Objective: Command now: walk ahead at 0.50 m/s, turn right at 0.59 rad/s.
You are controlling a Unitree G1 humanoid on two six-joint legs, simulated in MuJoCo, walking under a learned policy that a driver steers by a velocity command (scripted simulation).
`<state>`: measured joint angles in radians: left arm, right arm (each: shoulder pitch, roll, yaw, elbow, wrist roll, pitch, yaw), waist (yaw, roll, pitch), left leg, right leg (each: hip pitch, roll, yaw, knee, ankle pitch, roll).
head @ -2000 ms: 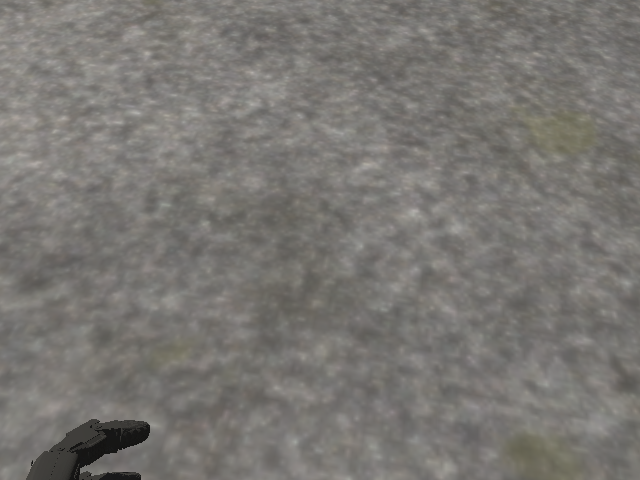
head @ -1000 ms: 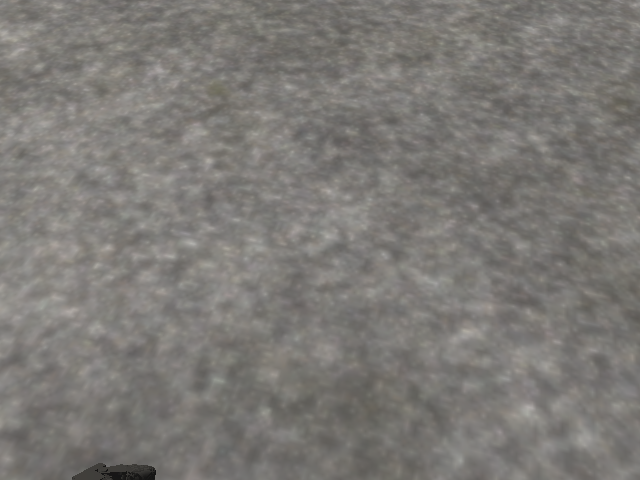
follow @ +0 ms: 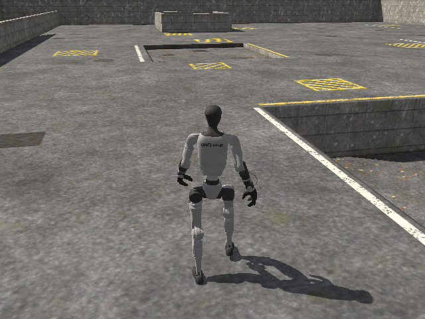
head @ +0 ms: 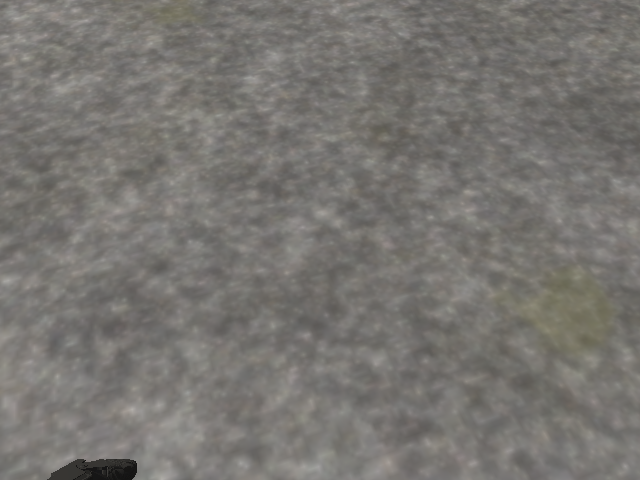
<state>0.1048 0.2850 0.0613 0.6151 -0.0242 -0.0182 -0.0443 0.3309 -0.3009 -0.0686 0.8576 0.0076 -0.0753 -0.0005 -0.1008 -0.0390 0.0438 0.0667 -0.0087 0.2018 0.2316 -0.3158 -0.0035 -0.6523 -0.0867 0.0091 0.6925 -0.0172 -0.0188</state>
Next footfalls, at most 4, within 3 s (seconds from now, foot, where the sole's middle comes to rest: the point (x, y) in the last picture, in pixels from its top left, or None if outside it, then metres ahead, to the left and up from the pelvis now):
0.10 right None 0.23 -0.12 -0.77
0.56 left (294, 442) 0.54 0.03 -0.77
1.00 right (404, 447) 0.51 -0.20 -0.77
1.42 left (277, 471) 0.48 0.07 -0.77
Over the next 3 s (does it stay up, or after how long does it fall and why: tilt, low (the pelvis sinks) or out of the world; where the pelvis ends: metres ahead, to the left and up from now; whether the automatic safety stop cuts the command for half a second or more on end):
stays up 0.49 -0.03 0.00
